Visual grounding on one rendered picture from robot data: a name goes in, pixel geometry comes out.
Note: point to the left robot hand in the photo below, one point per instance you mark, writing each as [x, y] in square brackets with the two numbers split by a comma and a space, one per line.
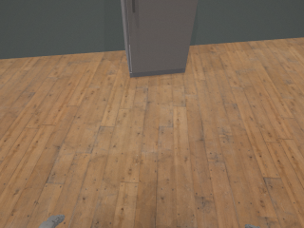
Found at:
[52, 221]

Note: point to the fridge door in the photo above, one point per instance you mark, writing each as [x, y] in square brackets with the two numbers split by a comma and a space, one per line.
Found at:
[160, 33]

